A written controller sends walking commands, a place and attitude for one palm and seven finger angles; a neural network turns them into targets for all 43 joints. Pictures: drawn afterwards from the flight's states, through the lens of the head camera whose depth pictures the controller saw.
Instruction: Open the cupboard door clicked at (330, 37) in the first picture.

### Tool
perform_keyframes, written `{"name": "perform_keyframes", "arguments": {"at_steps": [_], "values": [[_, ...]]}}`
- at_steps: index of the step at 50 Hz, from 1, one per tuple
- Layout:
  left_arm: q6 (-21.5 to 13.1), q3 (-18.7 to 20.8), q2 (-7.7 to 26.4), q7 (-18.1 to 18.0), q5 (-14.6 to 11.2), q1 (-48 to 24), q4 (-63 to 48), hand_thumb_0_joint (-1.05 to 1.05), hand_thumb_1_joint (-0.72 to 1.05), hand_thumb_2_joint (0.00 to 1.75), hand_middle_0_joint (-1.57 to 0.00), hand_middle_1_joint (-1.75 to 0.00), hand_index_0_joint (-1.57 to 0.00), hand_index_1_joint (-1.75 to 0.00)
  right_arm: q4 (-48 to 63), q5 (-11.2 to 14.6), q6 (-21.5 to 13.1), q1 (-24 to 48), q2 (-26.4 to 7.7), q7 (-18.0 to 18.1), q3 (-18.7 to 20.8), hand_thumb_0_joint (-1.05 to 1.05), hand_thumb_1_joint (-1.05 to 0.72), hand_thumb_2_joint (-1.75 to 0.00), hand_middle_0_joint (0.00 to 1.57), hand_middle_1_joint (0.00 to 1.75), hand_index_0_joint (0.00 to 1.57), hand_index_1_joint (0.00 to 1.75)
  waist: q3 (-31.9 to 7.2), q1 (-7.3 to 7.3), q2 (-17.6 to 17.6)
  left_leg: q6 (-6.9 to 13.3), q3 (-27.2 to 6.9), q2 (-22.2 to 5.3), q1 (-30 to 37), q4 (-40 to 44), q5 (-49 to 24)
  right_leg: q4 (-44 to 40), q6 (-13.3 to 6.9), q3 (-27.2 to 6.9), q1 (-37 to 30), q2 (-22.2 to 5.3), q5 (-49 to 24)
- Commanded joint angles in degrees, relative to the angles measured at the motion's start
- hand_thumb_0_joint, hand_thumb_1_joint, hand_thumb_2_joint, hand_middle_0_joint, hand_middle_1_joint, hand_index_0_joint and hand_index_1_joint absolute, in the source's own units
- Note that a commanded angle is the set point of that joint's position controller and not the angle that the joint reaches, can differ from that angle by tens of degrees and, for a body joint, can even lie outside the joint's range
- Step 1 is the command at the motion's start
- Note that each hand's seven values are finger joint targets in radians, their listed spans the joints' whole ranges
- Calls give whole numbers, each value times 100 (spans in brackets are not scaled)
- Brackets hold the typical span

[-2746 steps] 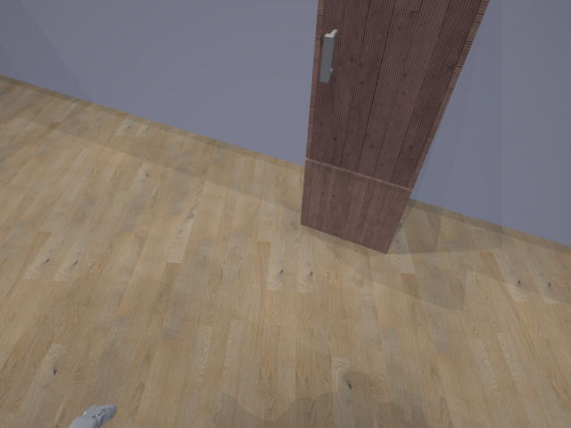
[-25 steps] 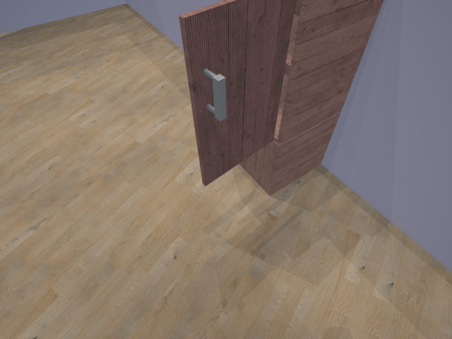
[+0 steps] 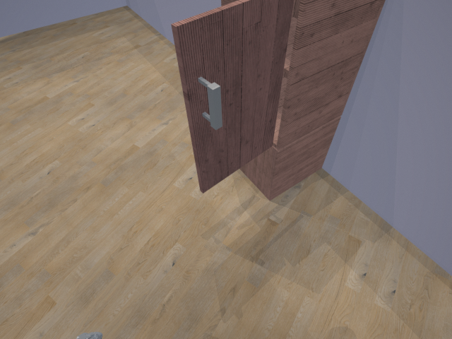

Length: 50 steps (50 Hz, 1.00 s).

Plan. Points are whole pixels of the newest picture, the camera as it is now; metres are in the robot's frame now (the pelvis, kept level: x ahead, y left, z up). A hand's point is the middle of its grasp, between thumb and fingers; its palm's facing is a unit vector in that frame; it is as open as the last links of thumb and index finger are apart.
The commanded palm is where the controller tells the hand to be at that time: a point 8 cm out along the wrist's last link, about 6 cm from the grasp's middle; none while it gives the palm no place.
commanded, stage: stand and wait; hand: left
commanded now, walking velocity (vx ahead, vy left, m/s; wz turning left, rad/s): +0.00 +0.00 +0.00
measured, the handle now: (209, 103) +0.64 +0.08 +0.04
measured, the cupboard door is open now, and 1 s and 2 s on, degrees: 96 96 96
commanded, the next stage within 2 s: none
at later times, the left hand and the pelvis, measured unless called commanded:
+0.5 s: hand out of the picture +0.10 +0.24 -0.15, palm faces -0.05 -0.94 -0.34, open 7.4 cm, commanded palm none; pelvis +0.01 +0.00 +0.00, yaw -1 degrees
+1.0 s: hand out of the picture +0.09 +0.26 -0.16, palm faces -0.04 -0.94 -0.34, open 7.4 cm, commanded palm none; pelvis +0.01 +0.01 +0.00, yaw -1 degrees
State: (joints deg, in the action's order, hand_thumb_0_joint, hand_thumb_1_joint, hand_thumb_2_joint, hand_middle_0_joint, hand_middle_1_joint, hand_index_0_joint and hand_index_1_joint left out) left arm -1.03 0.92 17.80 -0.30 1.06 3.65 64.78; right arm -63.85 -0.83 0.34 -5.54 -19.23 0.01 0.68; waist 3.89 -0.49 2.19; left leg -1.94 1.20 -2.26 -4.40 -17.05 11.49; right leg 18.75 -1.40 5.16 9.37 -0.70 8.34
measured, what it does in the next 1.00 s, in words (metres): stands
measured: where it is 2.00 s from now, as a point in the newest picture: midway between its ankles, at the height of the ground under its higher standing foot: outside the picture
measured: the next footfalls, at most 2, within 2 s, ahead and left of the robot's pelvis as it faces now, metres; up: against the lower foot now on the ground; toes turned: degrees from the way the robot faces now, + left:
none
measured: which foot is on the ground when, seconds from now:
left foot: down 0.00-1.00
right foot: down 0.00-1.00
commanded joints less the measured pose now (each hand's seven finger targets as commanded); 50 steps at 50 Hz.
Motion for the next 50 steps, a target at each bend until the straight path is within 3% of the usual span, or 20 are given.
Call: {"name": "perform_keyframes", "arguments": {"at_steps": [1, 9, 19, 24, 31, 50], "values": [[-143, 249, 1242, -68, -30, -197, -329, 0, 90, 90, -20, -30, -20, -30, 256, -32, -115, -2, -1007, 53, 172, 0, -90, -90, 20, 30, 20, 30, -686, -3, -282, 237, -365, -503, -79, 214, -867, -300, -111, -730, -527, -754, -935], [-149, 253, 1256, -70, -35, -176, -354, 0, 90, 90, -20, -30, -20, -30, 270, -19, -128, -11, -1043, 69, 167, 0, -90, -90, 20, 30, 20, 30, -680, 8, -289, 230, -328, -526, -22, 240, -969, -293, -117, -728, -566, -729, -1123], [-142, 236, 1258, -61, -39, -137, -338, 0, 90, 90, -20, -30, -20, -30, 242, -16, -128, -49, -1036, 68, 159, 0, -90, -90, 20, 30, 20, 30, -631, 12, -235, 235, -323, -524, -12, 280, -794, -374, -111, -772, -522, -715, -842], [-150, 232, 1247, -65, -42, -121, -338, 0, 90, 90, -20, -30, -20, -30, 245, -7, -149, -74, -1055, 81, 163, 0, -90, -90, 20, 30, 20, 30, -700, 3, -174, 233, -317, -550, 32, 270, -1012, -298, -121, -759, -588, -716, -1152], [-128, 218, 1230, -54, -42, -129, -317, 0, 90, 90, -20, -30, -20, -30, 215, -13, -152, -65, -1028, 77, 161, 0, -90, -90, 20, 30, 20, 30, -540, 5, -190, 239, -336, -551, -53, 341, -838, -345, -94, -750, -512, -715, -854], [-135, 204, 1243, -50, -33, -74, -317, 0, 90, 90, -20, -30, -20, -30, 240, -5, -177, -23, -1057, 75, 180, 0, -90, -90, 20, 30, 20, 30, -620, -1, -202, 255, -375, -557, 29, 347, -998, -313, -70, -694, -525, -745, -924]]}}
